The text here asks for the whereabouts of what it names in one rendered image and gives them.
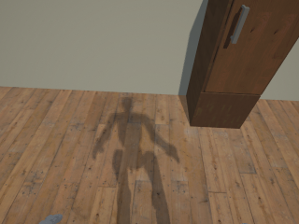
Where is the handle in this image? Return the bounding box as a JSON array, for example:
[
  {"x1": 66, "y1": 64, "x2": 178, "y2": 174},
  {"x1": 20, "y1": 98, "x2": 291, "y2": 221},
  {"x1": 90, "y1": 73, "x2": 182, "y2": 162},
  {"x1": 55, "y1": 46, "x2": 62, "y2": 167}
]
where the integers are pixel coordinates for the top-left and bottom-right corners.
[{"x1": 230, "y1": 5, "x2": 250, "y2": 44}]

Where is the robot left hand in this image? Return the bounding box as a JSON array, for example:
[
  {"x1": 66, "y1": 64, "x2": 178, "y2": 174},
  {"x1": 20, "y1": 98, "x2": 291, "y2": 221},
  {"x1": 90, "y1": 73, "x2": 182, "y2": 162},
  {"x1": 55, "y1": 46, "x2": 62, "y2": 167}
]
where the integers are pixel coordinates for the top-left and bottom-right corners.
[{"x1": 39, "y1": 214, "x2": 63, "y2": 224}]

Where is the cupboard door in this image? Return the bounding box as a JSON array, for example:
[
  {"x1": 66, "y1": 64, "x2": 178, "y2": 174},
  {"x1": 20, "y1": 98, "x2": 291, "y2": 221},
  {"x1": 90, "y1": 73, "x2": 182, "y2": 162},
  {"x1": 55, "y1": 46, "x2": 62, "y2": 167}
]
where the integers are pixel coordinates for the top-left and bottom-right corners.
[{"x1": 205, "y1": 0, "x2": 299, "y2": 94}]

